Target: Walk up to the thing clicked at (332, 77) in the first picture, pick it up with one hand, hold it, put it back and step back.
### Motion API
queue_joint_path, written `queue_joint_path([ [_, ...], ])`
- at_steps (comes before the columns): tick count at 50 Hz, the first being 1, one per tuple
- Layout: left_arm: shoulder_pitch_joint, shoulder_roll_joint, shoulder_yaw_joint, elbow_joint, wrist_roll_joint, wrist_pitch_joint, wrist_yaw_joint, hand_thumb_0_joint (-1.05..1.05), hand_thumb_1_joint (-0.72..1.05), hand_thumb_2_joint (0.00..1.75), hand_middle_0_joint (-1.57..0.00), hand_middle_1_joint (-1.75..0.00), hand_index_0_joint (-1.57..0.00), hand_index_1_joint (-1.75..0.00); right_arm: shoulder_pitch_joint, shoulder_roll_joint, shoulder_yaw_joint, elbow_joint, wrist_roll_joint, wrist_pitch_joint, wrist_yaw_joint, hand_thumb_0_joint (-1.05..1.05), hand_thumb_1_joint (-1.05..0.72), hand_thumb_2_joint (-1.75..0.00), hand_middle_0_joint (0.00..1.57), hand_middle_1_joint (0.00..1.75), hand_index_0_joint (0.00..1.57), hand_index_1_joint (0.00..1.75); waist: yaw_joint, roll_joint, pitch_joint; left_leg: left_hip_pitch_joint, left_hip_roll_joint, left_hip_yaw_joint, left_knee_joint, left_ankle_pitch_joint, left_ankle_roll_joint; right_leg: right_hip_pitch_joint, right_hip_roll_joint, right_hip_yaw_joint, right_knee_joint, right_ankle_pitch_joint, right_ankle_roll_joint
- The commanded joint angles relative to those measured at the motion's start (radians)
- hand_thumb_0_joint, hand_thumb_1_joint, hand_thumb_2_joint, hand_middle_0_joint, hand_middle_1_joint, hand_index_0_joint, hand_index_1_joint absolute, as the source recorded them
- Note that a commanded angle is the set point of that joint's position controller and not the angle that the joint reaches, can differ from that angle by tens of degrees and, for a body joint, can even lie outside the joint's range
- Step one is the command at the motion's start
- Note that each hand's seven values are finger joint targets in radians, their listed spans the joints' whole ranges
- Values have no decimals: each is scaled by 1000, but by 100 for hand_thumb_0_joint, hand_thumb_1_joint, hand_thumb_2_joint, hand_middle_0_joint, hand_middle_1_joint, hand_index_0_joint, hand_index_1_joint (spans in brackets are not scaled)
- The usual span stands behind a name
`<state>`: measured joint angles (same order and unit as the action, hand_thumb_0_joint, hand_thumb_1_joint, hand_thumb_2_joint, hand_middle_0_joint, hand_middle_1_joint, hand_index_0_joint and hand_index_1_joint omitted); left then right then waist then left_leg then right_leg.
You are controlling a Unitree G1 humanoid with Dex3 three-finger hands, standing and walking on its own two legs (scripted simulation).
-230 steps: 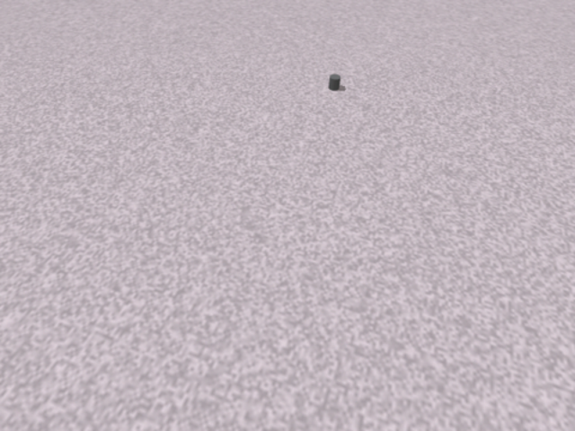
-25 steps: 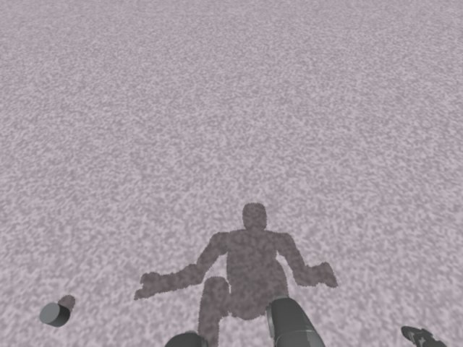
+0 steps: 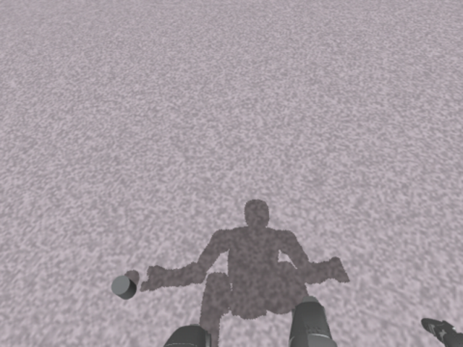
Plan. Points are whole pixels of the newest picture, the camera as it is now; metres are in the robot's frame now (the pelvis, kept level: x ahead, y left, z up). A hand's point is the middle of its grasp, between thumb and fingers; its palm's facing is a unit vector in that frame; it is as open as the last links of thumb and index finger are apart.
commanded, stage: walk up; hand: left
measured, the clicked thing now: (124, 287) +0.39 +0.47 -0.66
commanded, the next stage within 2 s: none
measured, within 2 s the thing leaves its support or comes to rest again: neither
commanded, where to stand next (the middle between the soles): -0.02 +0.28 m, yaw -11 degrees
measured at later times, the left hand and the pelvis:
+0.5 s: hand out of the picture -0.02 +0.50 -0.08, palm faces -0.07 -0.81 -0.58, open 7.3 cm; pelvis -0.11 +0.20 +0.03, yaw -3 degrees
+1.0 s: hand out of the picture -0.09 +0.61 -0.11, palm faces -0.18 -0.90 -0.39, open 7.4 cm; pelvis -0.16 +0.33 +0.04, yaw -10 degrees
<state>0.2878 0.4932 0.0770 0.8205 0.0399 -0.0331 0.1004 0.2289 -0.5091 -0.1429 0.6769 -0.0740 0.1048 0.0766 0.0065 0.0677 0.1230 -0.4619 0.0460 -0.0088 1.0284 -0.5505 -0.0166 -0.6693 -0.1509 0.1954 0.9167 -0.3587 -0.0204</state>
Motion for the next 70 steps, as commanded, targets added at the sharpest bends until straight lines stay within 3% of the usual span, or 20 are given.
queue_joint_path([
  [1,-142,211,50,-55,-30,-23,47,0,90,90,-20,-30,-20,-30,-8,-246,-66,-83,-5,-41,-37,0,-90,-90,20,30,20,30,-114,95,67,-120,260,-500,-672,5,237,-173,181,-101,403,-179,-30],
  [12,255,150,46,35,-49,-22,27,0,90,90,-20,-30,-20,-30,-47,-106,-10,-143,-1,-17,-37,0,-90,-90,20,30,20,30,43,63,-152,39,122,-137,-309,628,122,455,114,-224,-337,115,-48],
  [13,257,200,64,21,-32,-27,34,0,90,90,-20,-30,-20,-30,-5,-67,-1,-142,9,-19,-35,0,-90,-90,20,30,20,30,48,-51,-173,-93,58,-93,-161,512,54,622,47,-84,-416,151,-79],
  [14,216,270,86,-33,-14,-31,36,0,90,90,-20,-30,-20,-30,82,-25,9,-140,9,-21,-32,0,-90,-90,20,30,20,30,19,-264,-213,-348,-25,-48,73,-61,-28,776,-264,325,-406,308,-204],
  [15,152,317,97,-68,-16,-27,48,0,90,90,-20,-30,-20,-30,48,-120,-19,-158,-8,-8,-52,0,-90,-90,20,30,20,30,25,-186,-205,-343,3,-176,281,-120,-10,586,-444,527,-453,385,-376],
  [21,31,239,80,-88,-19,-45,36,0,90,90,-20,-30,-20,-30,80,-132,-50,-94,11,-3,-23,0,-90,-90,20,30,20,30,-28,-118,-126,-154,-49,-178,445,140,0,264,-138,46,-384,120,-215],
  [27,21,320,118,-62,8,-28,22,0,90,90,-20,-30,-20,-30,48,-119,-52,-65,22,1,-5,0,-90,-90,20,30,20,30,8,-290,-122,47,13,23,-125,-56,12,187,-88,-12,-372,-133,-148],
  [29,-2,259,100,-47,4,-5,14,0,90,90,-20,-30,-20,-30,219,-113,-63,36,24,-11,-12,0,-90,-90,20,30,20,30,-68,-136,-169,289,-61,95,-327,59,18,24,7,-108,-169,-234,-78],
  [30,6,166,74,-34,-2,3,12,0,90,90,-20,-30,-20,-30,249,-142,-64,46,7,-23,-21,0,-90,-90,20,30,20,30,-105,68,-127,234,4,-82,-488,-87,56,-71,146,-189,99,-249,-48],
  [31,-67,121,60,-71,-15,-2,26,0,90,90,-20,-30,-20,-30,127,-293,-77,-9,20,-29,-23,0,-90,-90,20,30,20,30,-104,330,-76,29,257,-516,-681,-275,208,-172,228,-221,290,-277,-5],
  [32,-163,188,68,-69,-4,-17,31,0,90,90,-20,-30,-20,-30,-24,-331,-71,-17,40,-35,-34,0,-90,-90,20,30,20,30,-93,241,18,-186,372,-705,-792,-415,331,-78,167,-126,400,-223,-19],
  [34,-75,174,72,22,-37,-23,2,0,90,90,-20,-30,-20,-30,-136,-204,-28,-22,23,-62,-58,0,-90,-90,20,30,20,30,-10,55,53,-158,232,-438,-627,-248,217,-44,164,-88,384,-98,-11],
  [46,22,143,77,37,14,-4,-116,0,90,90,-20,-30,-20,-30,86,-232,-4,129,55,-149,-99,0,-90,-90,20,30,20,30,7,69,-95,240,291,-367,-513,90,240,268,142,-183,-271,-162,-58],
  [47,58,163,85,50,17,-12,-114,0,90,90,-20,-30,-20,-30,75,-196,8,120,59,-151,-97,0,-90,-90,20,30,20,30,32,15,-100,110,241,-289,-449,98,191,415,138,-142,-333,-145,-81],
  [49,125,250,106,53,6,-15,-123,0,90,90,-20,-30,-20,-30,-54,-117,31,87,62,-162,-103,0,-90,-90,20,30,20,30,81,-258,-19,-254,-39,89,-108,36,47,566,-102,367,-566,-381,-223],
  [51,132,227,94,29,-10,-17,-118,0,90,90,-20,-30,-20,-30,-64,-135,35,101,62,-177,-112,0,-90,-90,20,30,20,30,86,-124,34,-355,-4,-14,-7,-39,57,632,-178,385,-537,-38,-299],
  [58,-64,111,25,-43,-35,9,-114,0,90,90,-20,-30,-20,-30,197,-87,24,205,74,-212,-115,0,-90,-90,20,30,20,30,-91,-77,-151,377,-59,98,-526,444,53,298,64,-138,-159,481,-120],
  [60,-3,35,4,-64,-36,12,-122,0,90,90,-20,-30,-20,-30,278,-228,-14,186,42,-215,-128,0,-90,-90,20,30,20,30,-91,124,-200,552,301,-505,-702,136,197,-10,214,-141,155,-140,-36],
  [61,32,142,30,-30,-23,29,-115,0,90,90,-20,-30,-20,-30,215,-275,-25,166,67,-208,-126,0,-90,-90,20,30,20,30,-80,23,-176,422,410,-628,-771,-144,293,8,158,-68,256,-216,-26],
  [70,38,93,43,87,-24,40,-148,0,90,90,-20,-30,-20,-30,-12,-180,41,151,51,-195,-99,0,-90,-90,20,30,20,30,5,112,-12,-24,185,-115,-737,-39,171,314,88,-192,-76,-5,5],
])
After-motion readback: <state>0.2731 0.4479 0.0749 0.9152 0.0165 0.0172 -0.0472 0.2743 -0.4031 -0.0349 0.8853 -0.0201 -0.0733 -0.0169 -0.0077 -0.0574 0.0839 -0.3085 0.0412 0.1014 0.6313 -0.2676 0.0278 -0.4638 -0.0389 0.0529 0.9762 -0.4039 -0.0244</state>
